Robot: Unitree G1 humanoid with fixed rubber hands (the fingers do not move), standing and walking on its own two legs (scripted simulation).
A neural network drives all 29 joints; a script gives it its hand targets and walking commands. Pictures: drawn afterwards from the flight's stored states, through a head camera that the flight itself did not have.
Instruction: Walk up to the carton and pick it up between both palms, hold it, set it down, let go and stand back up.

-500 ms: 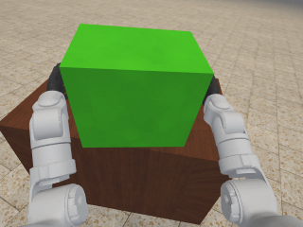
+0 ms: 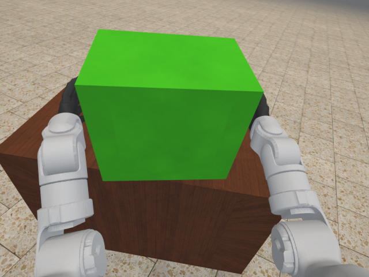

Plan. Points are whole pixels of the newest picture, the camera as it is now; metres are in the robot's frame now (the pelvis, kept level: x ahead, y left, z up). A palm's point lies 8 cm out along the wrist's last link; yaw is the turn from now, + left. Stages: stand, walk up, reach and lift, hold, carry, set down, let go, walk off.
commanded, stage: hold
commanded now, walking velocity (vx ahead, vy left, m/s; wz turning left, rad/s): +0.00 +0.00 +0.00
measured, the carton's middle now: (167, 110) +0.41 +0.00 +0.19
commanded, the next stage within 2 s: set down in 1.36 s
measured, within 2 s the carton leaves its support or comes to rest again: neither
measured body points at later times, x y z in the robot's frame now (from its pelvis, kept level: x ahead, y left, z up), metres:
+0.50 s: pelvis +0.00 -0.01 +0.00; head -0.05 +0.02 +0.45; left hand +0.38 +0.20 +0.21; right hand +0.37 -0.18 +0.21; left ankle -0.01 +0.12 -0.75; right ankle +0.05 -0.12 -0.75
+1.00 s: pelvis +0.00 +0.00 +0.00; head -0.06 +0.03 +0.45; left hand +0.37 +0.19 +0.21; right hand +0.37 -0.19 +0.21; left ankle -0.01 +0.12 -0.75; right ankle +0.05 -0.12 -0.75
